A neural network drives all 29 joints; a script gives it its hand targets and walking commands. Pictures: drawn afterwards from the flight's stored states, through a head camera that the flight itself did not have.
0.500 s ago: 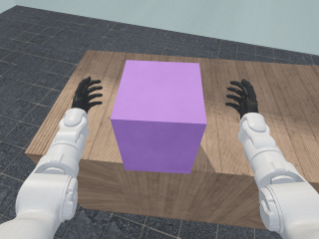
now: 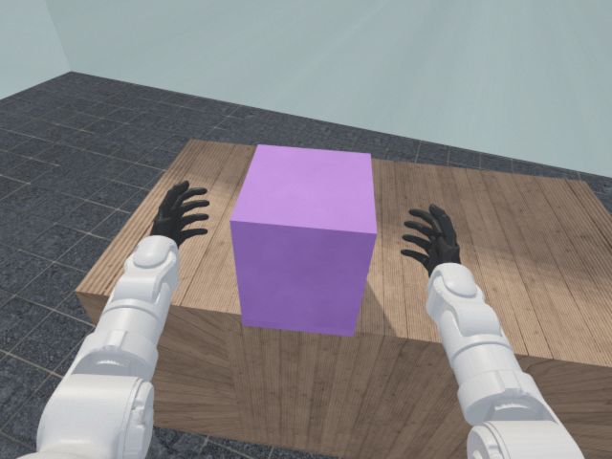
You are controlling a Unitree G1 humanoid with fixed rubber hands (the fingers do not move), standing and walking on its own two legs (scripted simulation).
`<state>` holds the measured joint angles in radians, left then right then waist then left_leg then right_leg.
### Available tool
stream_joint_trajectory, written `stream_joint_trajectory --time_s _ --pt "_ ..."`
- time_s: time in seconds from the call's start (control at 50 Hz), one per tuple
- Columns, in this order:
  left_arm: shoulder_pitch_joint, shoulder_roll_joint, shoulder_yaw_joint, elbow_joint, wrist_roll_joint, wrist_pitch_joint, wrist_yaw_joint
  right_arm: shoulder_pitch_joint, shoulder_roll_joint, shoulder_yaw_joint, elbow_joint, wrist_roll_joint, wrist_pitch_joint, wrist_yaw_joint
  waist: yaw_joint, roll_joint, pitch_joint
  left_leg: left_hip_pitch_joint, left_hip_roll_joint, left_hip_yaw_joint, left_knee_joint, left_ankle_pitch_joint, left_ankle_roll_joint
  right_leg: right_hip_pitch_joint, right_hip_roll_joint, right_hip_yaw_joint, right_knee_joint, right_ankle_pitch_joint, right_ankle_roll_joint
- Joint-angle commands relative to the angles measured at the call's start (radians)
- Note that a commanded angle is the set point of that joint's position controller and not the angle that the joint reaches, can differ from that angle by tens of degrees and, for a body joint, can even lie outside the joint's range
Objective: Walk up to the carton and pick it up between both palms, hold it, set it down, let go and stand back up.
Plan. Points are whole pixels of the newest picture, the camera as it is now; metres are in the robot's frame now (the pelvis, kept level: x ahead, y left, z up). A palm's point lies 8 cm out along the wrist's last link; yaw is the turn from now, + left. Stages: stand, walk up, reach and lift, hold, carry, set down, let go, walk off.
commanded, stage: set down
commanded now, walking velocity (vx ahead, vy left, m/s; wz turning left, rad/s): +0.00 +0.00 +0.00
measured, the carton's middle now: (305, 240) +0.49 +0.01 +0.02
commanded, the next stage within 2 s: none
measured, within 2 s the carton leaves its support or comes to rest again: neither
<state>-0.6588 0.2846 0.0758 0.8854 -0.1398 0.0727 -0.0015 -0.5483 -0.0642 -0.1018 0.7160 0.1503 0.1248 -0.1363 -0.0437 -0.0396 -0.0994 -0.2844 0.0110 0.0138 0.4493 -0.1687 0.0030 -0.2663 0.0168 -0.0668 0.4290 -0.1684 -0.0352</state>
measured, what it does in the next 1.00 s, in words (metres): stands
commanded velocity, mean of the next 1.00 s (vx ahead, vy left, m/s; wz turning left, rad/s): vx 0.00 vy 0.00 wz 0.00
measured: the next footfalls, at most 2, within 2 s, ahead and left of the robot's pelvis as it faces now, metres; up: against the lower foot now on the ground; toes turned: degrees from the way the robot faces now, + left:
none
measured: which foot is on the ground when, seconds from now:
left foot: down 0.00-1.00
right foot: down 0.00-1.00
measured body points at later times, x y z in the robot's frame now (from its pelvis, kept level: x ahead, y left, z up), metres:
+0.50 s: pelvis -0.01 +0.01 -0.02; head -0.04 +0.03 +0.43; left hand +0.40 +0.20 +0.11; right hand +0.38 -0.18 +0.12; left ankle +0.04 +0.12 -0.74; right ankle +0.04 -0.10 -0.74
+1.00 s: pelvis +0.01 +0.01 -0.01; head +0.00 +0.01 +0.44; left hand +0.29 +0.24 +0.03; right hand +0.31 -0.19 +0.04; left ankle +0.04 +0.12 -0.74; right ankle +0.03 -0.10 -0.74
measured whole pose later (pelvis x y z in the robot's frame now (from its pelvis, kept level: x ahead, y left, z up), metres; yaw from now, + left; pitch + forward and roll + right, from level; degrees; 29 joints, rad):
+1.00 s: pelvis +0.01 +0.01 -0.01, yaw +0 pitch +2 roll +0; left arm -0.05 0.32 -0.12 0.53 -0.36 -0.32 0.05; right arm -0.08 -0.15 -0.01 0.38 0.17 -0.10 -0.07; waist 0.01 0.00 -0.07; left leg -0.35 -0.01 0.00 0.57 -0.25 0.01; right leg -0.35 0.02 -0.01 0.57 -0.26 -0.02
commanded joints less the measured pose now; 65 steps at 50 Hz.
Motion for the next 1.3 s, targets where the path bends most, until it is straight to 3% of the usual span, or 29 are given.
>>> stream_joint_trajectory --time_s 0.0,0.02,0.04,0.06,0.12,0.18,0.22,0.28,0.32,0.34,0.4,0.44,0.5,0.52,0.56,0.58,0.62,0.68,0.72,0.8,0.86,0.92,0.98,1.02,1.06,1.12,1.18,1.26,1.28 --pt "-0.318 0.138 0.028 -0.177 0.003 -0.114 -0.024 -0.230 -0.081 -0.004 -0.213 0.008 -0.094 -0.021 -0.004 0.091 -0.202 0.043 -0.031 0.023 -0.096 0.030 0.022 0.227 0.003 0.069 -0.083 -0.057 0.054" --pt "-0.229 0.118 0.022 -0.214 0.001 -0.132 -0.016 -0.148 -0.073 0.012 -0.227 0.014 -0.110 -0.021 0.009 0.099 -0.173 0.080 -0.023 0.014 -0.095 0.048 0.025 0.215 0.009 0.065 -0.081 -0.048 0.049" --pt "-0.424 0.168 -0.005 -0.193 -0.040 -0.151 -0.010 -0.321 -0.102 -0.027 -0.255 0.003 -0.113 -0.023 -0.009 0.115 -0.151 -0.006 -0.017 0.019 -0.086 -0.051 0.027 0.123 0.008 0.061 -0.079 -0.170 0.048" --pt "-0.378 0.149 -0.030 -0.192 -0.062 -0.180 0.009 -0.289 -0.089 -0.014 -0.269 0.002 -0.127 -0.019 0.011 0.115 -0.168 0.001 -0.014 0.017 -0.068 -0.072 0.034 0.120 0.009 0.059 -0.054 -0.165 0.044" --pt "-0.577 0.181 -0.103 -0.125 -0.175 -0.284 0.035 -0.469 -0.103 -0.036 -0.357 -0.026 -0.165 0.007 0.003 0.081 -0.274 -0.116 -0.008 0.020 0.007 -0.190 0.052 0.005 -0.009 0.067 0.018 -0.280 0.048" --pt "-0.509 0.158 -0.163 -0.064 -0.249 -0.338 0.036 -0.394 -0.070 0.010 -0.348 -0.028 -0.152 0.039 0.010 0.030 -0.435 -0.091 -0.012 0.004 0.068 -0.152 0.059 -0.001 -0.031 0.094 0.069 -0.220 0.044" --pt "-0.585 0.184 -0.172 -0.061 -0.257 -0.328 0.013 -0.423 -0.105 -0.005 -0.298 -0.033 -0.130 0.045 -0.024 0.053 -0.490 -0.110 -0.009 -0.005 0.066 -0.153 0.047 0.000 -0.039 0.104 0.091 -0.196 0.030" --pt "-0.774 0.252 -0.193 -0.101 -0.295 -0.294 0.056 -0.637 -0.194 -0.029 -0.245 0.002 -0.072 0.040 -0.013 0.127 -0.520 -0.171 0.007 -0.035 0.048 -0.233 0.037 -0.037 -0.025 0.106 0.118 -0.216 0.012" --pt "-0.655 0.221 -0.190 -0.140 -0.279 -0.256 0.090 -0.538 -0.209 0.001 -0.212 0.028 -0.066 0.037 -0.006 0.126 -0.510 -0.138 0.030 -0.050 0.034 -0.217 0.026 0.018 -0.008 0.090 0.134 -0.130 0.018" --pt "-0.779 0.243 -0.195 -0.129 -0.288 -0.216 0.098 -0.671 -0.243 -0.021 -0.189 0.028 -0.040 0.034 -0.014 0.139 -0.531 -0.165 0.036 -0.058 0.026 -0.240 0.024 0.009 -0.004 0.095 0.142 -0.134 0.013" --pt "-0.625 0.195 -0.154 -0.114 -0.207 -0.080 0.099 -0.576 -0.263 0.019 -0.053 0.063 -0.011 0.028 -0.002 0.151 -0.465 -0.045 0.039 -0.070 -0.021 -0.150 0.008 0.096 0.005 0.085 0.099 -0.006 -0.001" --pt "-0.396 0.168 -0.110 -0.140 -0.149 -0.009 0.076 -0.368 -0.239 0.063 -0.022 0.087 -0.013 0.013 0.010 0.104 -0.383 0.067 0.015 -0.052 -0.028 0.006 -0.006 0.141 0.004 0.084 0.035 0.091 0.003" --pt "0.491 -0.003 0.017 -0.214 0.079 0.019 -0.057 0.444 -0.093 0.222 0.054 0.137 -0.166 -0.016 0.021 0.059 -0.069 0.279 -0.017 -0.039 -0.068 0.434 -0.021 0.368 -0.003 0.087 -0.052 0.480 0.046" --pt "0.765 -0.076 0.064 -0.265 0.179 0.025 -0.113 0.661 -0.038 0.257 0.070 0.138 -0.216 -0.024 0.029 0.090 -0.017 0.376 -0.029 -0.052 -0.097 0.573 -0.030 0.434 -0.002 0.098 -0.086 0.618 0.047" --pt "0.469 0.022 0.077 -0.389 0.202 0.004 -0.139 0.367 -0.087 0.181 -0.061 0.111 -0.233 -0.045 0.030 0.128 0.043 0.369 -0.044 -0.035 -0.135 0.407 -0.030 0.251 0.017 0.079 -0.166 0.303 0.033" --pt "0.442 0.017 0.050 -0.456 0.182 -0.012 -0.119 0.344 -0.084 0.159 -0.154 0.095 -0.230 -0.042 0.041 0.131 0.126 0.351 -0.029 -0.025 -0.139 0.335 -0.032 0.180 0.028 0.070 -0.191 0.119 0.020" --pt "0.259 0.055 0.010 -0.584 0.103 -0.053 -0.055 0.197 -0.126 0.048 -0.408 0.024 -0.226 -0.019 0.054 0.134 0.151 0.187 -0.006 0.001 -0.182 -0.023 -0.009 0.141 0.042 0.056 -0.190 -0.224 0.005" --pt "0.122 0.124 -0.069 -0.762 -0.060 -0.198 0.047 0.104 -0.112 0.015 -0.779 -0.008 -0.249 0.029 0.075 0.081 -0.004 -0.011 -0.006 0.020 -0.130 -0.102 0.029 0.166 0.016 0.078 -0.084 -0.164 0.016" --pt "0.193 0.140 -0.115 -0.785 -0.137 -0.330 0.084 0.205 -0.104 0.024 -0.888 -0.032 -0.286 0.069 0.085 0.062 -0.206 -0.002 -0.002 0.008 -0.065 -0.050 0.033 0.153 -0.009 0.103 -0.024 -0.075 0.021" --pt "0.223 0.170 -0.180 -0.719 -0.253 -0.535 0.090 0.263 -0.111 0.054 -0.830 -0.037 -0.334 0.096 0.053 0.058 -0.355 -0.031 0.002 -0.033 0.025 -0.043 0.022 0.087 -0.036 0.130 0.060 0.004 0.021" --pt "0.260 0.174 -0.180 -0.641 -0.281 -0.565 0.074 0.279 -0.102 0.092 -0.675 0.006 -0.327 0.081 0.038 0.058 -0.369 -0.047 0.001 -0.049 0.049 -0.015 0.012 0.077 -0.038 0.147 0.090 0.029 0.011" --pt "0.381 0.127 -0.140 -0.502 -0.209 -0.417 0.041 0.330 -0.089 0.129 -0.424 0.035 -0.240 0.068 0.036 0.051 -0.232 0.005 -0.004 -0.059 -0.004 0.014 0.011 0.116 -0.036 0.162 0.035 0.012 -0.002" --pt "0.752 0.044 -0.044 -0.422 -0.032 -0.155 -0.053 0.631 -0.074 0.190 -0.195 0.052 -0.164 0.029 0.034 0.009 -0.021 0.195 -0.013 -0.061 -0.097 0.224 -0.010 0.278 -0.025 0.162 -0.093 0.218 0.006" --pt "0.871 -0.005 -0.035 -0.327 0.040 -0.053 -0.118 0.738 -0.089 0.213 -0.088 0.036 -0.167 -0.013 0.025 0.012 0.137 0.296 -0.022 -0.047 -0.108 0.282 -0.036 0.209 -0.012 0.137 -0.154 0.214 0.013" --pt "0.802 -0.007 -0.029 -0.363 0.078 -0.025 -0.145 0.663 -0.113 0.156 -0.129 0.001 -0.206 -0.034 0.037 0.057 0.226 0.340 -0.018 -0.022 -0.121 0.257 -0.055 0.113 0.003 0.103 -0.203 0.061 -0.001" --pt "0.586 0.066 -0.053 -0.551 0.050 -0.096 -0.088 0.501 -0.135 0.059 -0.317 -0.061 -0.278 -0.014 0.059 0.106 0.247 0.231 -0.005 0.014 -0.142 0.050 -0.055 0.067 0.001 0.075 -0.193 -0.157 -0.019" --pt "0.496 0.102 -0.074 -0.642 0.033 -0.182 -0.016 0.462 -0.127 0.011 -0.417 -0.108 -0.331 0.037 0.064 0.120 0.180 0.115 0.006 0.026 -0.149 -0.111 -0.030 0.148 -0.016 0.074 -0.122 -0.196 -0.010" --pt "0.445 0.147 -0.117 -0.880 -0.071 -0.292 0.100 0.439 -0.113 0.012 -0.692 -0.075 -0.374 0.097 0.057 0.110 -0.072 0.062 0.017 0.009 -0.121 -0.105 -0.004 0.230 -0.022 0.095 -0.029 -0.063 0.013" --pt "0.511 0.129 -0.136 -0.760 -0.070 -0.292 0.109 0.494 -0.105 0.027 -0.601 -0.086 -0.360 0.108 0.050 0.108 -0.045 0.059 0.020 0.006 -0.111 -0.108 -0.003 0.184 -0.024 0.102 -0.023 -0.058 0.011"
